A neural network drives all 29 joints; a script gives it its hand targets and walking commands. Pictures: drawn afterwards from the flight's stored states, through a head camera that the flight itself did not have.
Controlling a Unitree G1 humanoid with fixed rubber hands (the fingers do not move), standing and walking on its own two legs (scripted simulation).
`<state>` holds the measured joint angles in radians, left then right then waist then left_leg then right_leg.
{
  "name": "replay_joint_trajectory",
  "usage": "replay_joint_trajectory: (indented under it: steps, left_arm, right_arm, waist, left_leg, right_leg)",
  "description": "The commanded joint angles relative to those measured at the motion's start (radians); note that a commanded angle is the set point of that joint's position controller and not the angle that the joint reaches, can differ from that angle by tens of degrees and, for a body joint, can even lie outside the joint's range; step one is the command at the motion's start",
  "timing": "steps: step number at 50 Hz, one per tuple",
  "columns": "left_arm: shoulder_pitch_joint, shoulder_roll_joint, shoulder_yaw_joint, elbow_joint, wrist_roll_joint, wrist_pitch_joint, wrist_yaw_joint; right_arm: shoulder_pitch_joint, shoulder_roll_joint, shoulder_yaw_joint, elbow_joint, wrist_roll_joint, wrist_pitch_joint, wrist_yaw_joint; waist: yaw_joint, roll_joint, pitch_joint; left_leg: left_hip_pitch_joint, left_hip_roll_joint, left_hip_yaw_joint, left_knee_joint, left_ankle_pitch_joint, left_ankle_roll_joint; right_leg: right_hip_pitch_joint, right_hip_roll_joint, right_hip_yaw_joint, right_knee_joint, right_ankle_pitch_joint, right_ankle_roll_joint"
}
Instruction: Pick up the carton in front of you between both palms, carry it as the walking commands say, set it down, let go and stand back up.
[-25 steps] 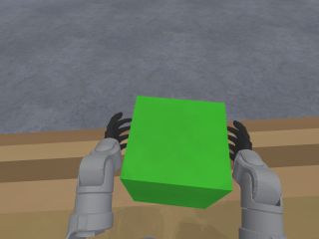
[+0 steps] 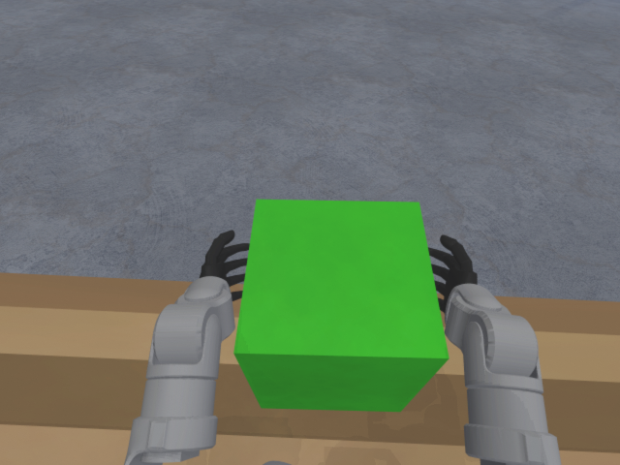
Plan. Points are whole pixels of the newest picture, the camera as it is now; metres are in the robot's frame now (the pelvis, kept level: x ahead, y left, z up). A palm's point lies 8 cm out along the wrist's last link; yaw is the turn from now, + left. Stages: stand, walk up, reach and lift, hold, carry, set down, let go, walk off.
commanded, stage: carry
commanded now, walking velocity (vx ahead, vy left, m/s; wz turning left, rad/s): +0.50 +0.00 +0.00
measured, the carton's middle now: (333, 313) +0.33 +0.04 +0.02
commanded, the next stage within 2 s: none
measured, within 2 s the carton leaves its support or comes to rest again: neither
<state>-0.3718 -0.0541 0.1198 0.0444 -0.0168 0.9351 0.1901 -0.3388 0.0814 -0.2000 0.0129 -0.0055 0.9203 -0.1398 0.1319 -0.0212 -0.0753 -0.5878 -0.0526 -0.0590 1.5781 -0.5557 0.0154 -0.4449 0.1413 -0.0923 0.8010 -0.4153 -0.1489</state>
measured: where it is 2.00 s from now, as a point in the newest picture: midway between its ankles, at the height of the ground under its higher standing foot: (341, 263)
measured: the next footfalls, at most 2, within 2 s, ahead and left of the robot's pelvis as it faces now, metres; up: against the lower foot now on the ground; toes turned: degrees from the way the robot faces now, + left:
left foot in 0.24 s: +0.34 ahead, +0.09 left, -0.14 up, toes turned +1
right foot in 0.62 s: +0.66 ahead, -0.03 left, -0.28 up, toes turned +1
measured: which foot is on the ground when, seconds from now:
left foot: up 0.00-0.22, down 0.24-0.62, up 0.64-0.96, down 0.98-1.00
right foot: down 0.00-0.26, up 0.28-0.60, down 0.62-0.98, up 1.00-1.00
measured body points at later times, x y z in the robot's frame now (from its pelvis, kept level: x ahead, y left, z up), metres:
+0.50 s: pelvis +0.41 +0.04 -0.17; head +0.43 +0.04 +0.28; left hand +0.73 +0.17 -0.12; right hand +0.72 -0.13 -0.11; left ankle +0.30 +0.09 -0.84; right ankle +0.55 -0.08 -0.84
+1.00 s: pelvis +0.84 +0.05 -0.39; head +0.83 +0.04 +0.06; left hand +1.17 +0.19 -0.30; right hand +1.16 -0.12 -0.31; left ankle +0.92 +0.11 -1.11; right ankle +0.66 -0.03 -0.93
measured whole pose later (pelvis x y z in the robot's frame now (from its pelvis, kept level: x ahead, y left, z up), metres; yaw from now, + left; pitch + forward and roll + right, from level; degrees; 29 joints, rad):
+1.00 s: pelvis +0.84 +0.05 -0.39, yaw +0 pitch +1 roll +0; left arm -0.35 -0.06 0.15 0.03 -0.05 0.87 0.17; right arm -0.31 0.11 -0.17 -0.03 -0.04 0.88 -0.16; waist -0.02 0.03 -0.06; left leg -0.45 -0.07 0.06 0.60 0.06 0.10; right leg -0.37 0.09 -0.06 1.56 -0.68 -0.09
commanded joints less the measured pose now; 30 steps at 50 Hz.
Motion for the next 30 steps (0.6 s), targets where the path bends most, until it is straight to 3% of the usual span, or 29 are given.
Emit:
replay_joint_trajectory:
  steps: [1, 2, 3, 4, 5, 6, 7, 9, 10, 11, 12, 13, 14, 15, 16, 17, 18, 19, 20, 21, 22, 23, 24, 25, 26, 27, 28, 29, 30]
  left_arm:
    - [-0.644, -0.892, -0.685, -0.148, -0.336, -0.013, -0.119]
    - [-0.678, -0.932, -0.700, -0.141, -0.354, -0.025, -0.136]
    - [-0.689, -0.956, -0.702, -0.143, -0.366, -0.041, -0.147]
    - [-0.708, -0.990, -0.715, -0.157, -0.385, -0.056, -0.157]
    - [-0.710, -1.000, -0.711, -0.131, -0.374, -0.064, -0.160]
    - [-0.651, -0.988, -0.696, -0.120, -0.360, -0.073, -0.161]
    - [-0.608, -0.975, -0.681, -0.102, -0.339, -0.081, -0.161]
    - [-0.510, -0.928, -0.653, -0.093, -0.296, -0.092, -0.150]
    - [-0.468, -0.897, -0.634, -0.084, -0.273, -0.092, -0.143]
    - [-0.425, -0.867, -0.615, -0.087, -0.249, -0.088, -0.136]
    - [-0.406, -0.830, -0.593, -0.086, -0.213, -0.079, -0.124]
    - [-0.417, -0.794, -0.558, -0.104, -0.179, -0.076, -0.107]
    - [-0.363, -0.734, -0.510, -0.085, -0.139, -0.059, -0.092]
    - [-0.305, -0.677, -0.465, -0.076, -0.087, -0.048, -0.074]
    - [-0.320, -0.659, -0.430, -0.093, -0.068, -0.044, -0.063]
    - [-0.325, -0.661, -0.407, -0.079, -0.044, -0.041, -0.058]
    - [-0.313, -0.684, -0.398, -0.084, -0.044, -0.046, -0.062]
    - [-0.365, -0.698, -0.397, -0.100, -0.034, -0.054, -0.070]
    - [-0.389, -0.721, -0.413, -0.109, -0.042, -0.060, -0.079]
    - [-0.404, -0.750, -0.431, -0.116, -0.056, -0.067, -0.090]
    - [-0.414, -0.768, -0.458, -0.137, -0.071, -0.074, -0.096]
    - [-0.442, -0.777, -0.483, -0.147, -0.082, -0.084, -0.101]
    - [-0.466, -0.808, -0.512, -0.181, -0.108, -0.093, -0.103]
    - [-0.474, -0.793, -0.531, -0.200, -0.116, -0.092, -0.101]
    - [-0.469, -0.771, -0.548, -0.220, -0.122, -0.089, -0.098]
    - [-0.468, -0.749, -0.565, -0.232, -0.134, -0.086, -0.095]
    - [-0.442, -0.726, -0.563, -0.225, -0.135, -0.078, -0.091]
    - [-0.448, -0.705, -0.577, -0.241, -0.145, -0.068, -0.088]
    - [-0.389, -0.687, -0.572, -0.190, -0.142, -0.057, -0.085]
  right_arm:
    - [-0.388, 0.651, 0.438, -0.029, 0.050, -0.004, 0.016]
    - [-0.420, 0.689, 0.448, -0.045, 0.040, -0.019, 0.025]
    - [-0.452, 0.742, 0.485, -0.063, 0.053, -0.032, 0.037]
    - [-0.488, 0.771, 0.516, -0.097, 0.076, -0.051, 0.048]
    - [-0.527, 0.769, 0.533, -0.102, 0.082, -0.062, 0.051]
    - [-0.515, 0.782, 0.561, -0.108, 0.096, -0.072, 0.053]
    - [-0.516, 0.778, 0.583, -0.128, 0.106, -0.079, 0.052]
    - [-0.510, 0.759, 0.621, -0.163, 0.129, -0.086, 0.046]
    - [-0.505, 0.752, 0.643, -0.177, 0.135, -0.084, 0.042]
    - [-0.478, 0.723, 0.647, -0.183, 0.146, -0.079, 0.040]
    - [-0.444, 0.702, 0.652, -0.165, 0.157, -0.071, 0.039]
    - [-0.425, 0.685, 0.653, -0.143, 0.170, -0.057, 0.043]
    - [-0.442, 0.660, 0.662, -0.124, 0.173, -0.049, 0.038]
    - [-0.435, 0.672, 0.687, -0.105, 0.213, -0.038, 0.037]
    - [-0.484, 0.708, 0.713, -0.121, 0.255, -0.034, 0.043]
    - [-0.543, 0.750, 0.734, -0.118, 0.285, -0.028, 0.051]
    - [-0.574, 0.790, 0.759, -0.128, 0.321, -0.028, 0.065]
    - [-0.638, 0.835, 0.767, -0.120, 0.338, -0.032, 0.078]
    - [-0.656, 0.884, 0.789, -0.122, 0.354, -0.038, 0.090]
    - [-0.661, 0.896, 0.782, -0.124, 0.359, -0.046, 0.099]
    - [-0.633, 0.907, 0.772, -0.102, 0.357, -0.049, 0.105]
    - [-0.631, 0.907, 0.770, -0.104, 0.351, -0.052, 0.108]
    - [-0.634, 0.910, 0.771, -0.120, 0.359, -0.056, 0.109]
    - [-0.604, 0.903, 0.756, -0.108, 0.345, -0.058, 0.106]
    - [-0.552, 0.880, 0.733, -0.098, 0.322, -0.060, 0.098]
    - [-0.508, 0.841, 0.712, -0.093, 0.304, -0.060, 0.088]
    - [-0.479, 0.812, 0.688, -0.081, 0.281, -0.057, 0.077]
    - [-0.426, 0.780, 0.674, -0.071, 0.255, -0.052, 0.067]
    - [-0.430, 0.744, 0.654, -0.063, 0.224, -0.041, 0.056]
  waist:
    - [-0.059, 0.153, -0.277]
    - [-0.060, 0.094, -0.260]
    - [-0.042, 0.043, -0.304]
    - [-0.050, 0.047, -0.269]
    - [-0.034, 0.021, -0.273]
    - [-0.023, 0.021, -0.254]
    - [-0.015, -0.012, -0.240]
    - [-0.027, -0.104, -0.238]
    - [-0.104, -0.130, -0.332]
    - [-0.196, -0.105, -0.368]
    - [-0.308, 0.073, -0.362]
    - [-0.300, 0.192, -0.250]
    - [-0.197, 0.225, -0.354]
    - [-0.226, 0.112, -0.376]
    - [-0.224, 0.038, -0.327]
    - [-0.223, -0.012, -0.319]
    - [-0.208, -0.068, -0.301]
    - [-0.213, -0.055, -0.263]
    - [-0.222, -0.024, -0.265]
    - [-0.206, 0.036, -0.294]
    - [-0.201, 0.058, -0.306]
    - [-0.229, 0.009, -0.284]
    - [-0.230, 0.001, -0.265]
    - [-0.243, 0.035, -0.246]
    - [-0.233, 0.115, -0.245]
    - [-0.214, 0.143, -0.241]
    - [-0.148, 0.149, -0.320]
    - [-0.073, 0.138, -0.354]
    - [0.060, 0.022, -0.324]
  left_leg:
    - [-0.301, 0.074, -0.082, -0.347, 0.102, -0.017]
    - [-0.225, 0.060, -0.029, -0.366, 0.170, -0.013]
    - [-0.214, 0.073, -0.012, -0.355, 0.401, 0.008]
    - [-0.161, 0.053, 0.035, -0.532, 0.512, 0.024]
    - [-0.121, 0.041, 0.048, -0.650, 0.693, 0.028]
    - [-0.011, 0.024, 0.077, -0.837, 0.843, 0.020]
    - [0.123, -0.014, 0.130, -0.949, 0.901, 0.015]
    - [0.302, -0.017, 0.145, -1.032, 0.984, 0.030]
    - [0.480, -0.037, 0.209, -0.910, 1.032, 0.045]
    - [0.580, -0.033, 0.214, -0.964, 0.938, 0.059]
    - [0.686, -0.002, 0.188, -1.080, 0.857, 0.104]
    - [0.742, 0.139, 0.029, -1.051, 1.033, 0.146]
    - [0.967, 0.289, -0.308, -0.857, 1.329, 0.218]
    - [0.969, 0.348, -0.427, -0.890, 1.060, 0.287]
    - [0.857, 0.321, -0.489, -0.871, 0.918, 0.307]
    - [0.792, 0.330, -0.511, -0.852, 0.879, 0.308]
    - [0.649, 0.343, -0.512, -0.900, 0.801, 0.320]
    - [0.532, 0.325, -0.510, -0.950, 0.794, 0.315]
    - [0.466, 0.309, -0.464, -0.941, 0.846, 0.292]
    - [0.487, 0.280, -0.388, -0.862, 0.835, 0.256]
    - [0.476, 0.230, -0.313, -0.821, 0.817, 0.215]
    - [0.477, 0.132, -0.229, -0.727, 0.686, 0.183]
    - [0.360, 0.071, -0.104, -0.716, 0.509, 0.165]
    - [0.244, 0.049, -0.055, -0.739, 0.413, 0.153]
    - [0.184, 0.061, -0.032, -0.708, 0.380, 0.149]
    - [0.184, 0.074, 0.004, -0.657, 0.371, 0.139]
    - [0.170, 0.084, 0.041, -0.527, 0.535, 0.112]
    - [0.143, 0.106, 0.055, -0.374, 0.777, 0.084]
    - [0.072, 0.084, 0.117, -0.097, 0.846, 0.026]
  right_leg:
    - [0.361, -0.436, 0.727, -0.130, 0.604, -0.256]
    - [0.281, -0.413, 0.664, -0.161, 0.648, -0.221]
    - [0.304, -0.371, 0.582, -0.073, 0.619, -0.180]
    - [0.208, -0.286, 0.458, -0.042, 0.540, -0.126]
    - [0.211, -0.218, 0.401, 0.031, 0.419, -0.091]
    - [0.140, -0.172, 0.309, 0.037, 0.264, -0.070]
    - [0.071, -0.147, 0.251, 0.049, 0.212, -0.063]
    - [0.044, -0.151, 0.192, 0.119, 0.220, -0.048]
    - [0.046, -0.172, 0.131, 0.274, 0.382, -0.018]
    - [0.053, -0.186, 0.089, 0.468, 0.603, 0.024]
    - [-0.036, -0.142, 0.029, 0.788, 0.554, 0.080]
    - [-0.273, -0.032, 0.003, 1.054, -0.187, 0.092]
    - [-0.495, -0.036, 0.164, 1.048, -0.240, 0.104]
    - [-0.583, -0.085, 0.203, 0.942, -0.170, 0.099]
    - [-0.640, -0.121, 0.239, 0.803, -0.108, 0.091]
    - [-0.649, -0.147, 0.226, 0.739, -0.112, 0.101]
    - [-0.564, -0.173, 0.217, 0.561, -0.049, 0.120]
    - [-0.469, -0.180, 0.188, 0.412, -0.029, 0.136]
    - [-0.402, -0.174, 0.159, 0.383, 0.068, 0.140]
    - [-0.405, -0.177, 0.137, 0.429, 0.259, 0.119]
    - [-0.385, -0.153, 0.099, 0.348, 0.334, 0.106]
    - [-0.393, -0.149, 0.094, 0.139, 0.529, 0.098]
    - [-0.225, -0.127, 0.051, -0.062, 0.727, 0.097]
    - [-0.045, -0.088, -0.009, -0.158, 0.806, 0.110]
    - [0.088, -0.078, -0.024, -0.173, 0.850, 0.101]
    - [0.151, -0.082, -0.042, -0.211, 0.876, 0.093]
    - [0.321, -0.055, -0.097, -0.102, 0.944, 0.068]
    - [0.436, -0.053, -0.086, -0.100, 0.817, 0.053]
    - [0.527, -0.082, -0.055, -0.214, 0.726, 0.025]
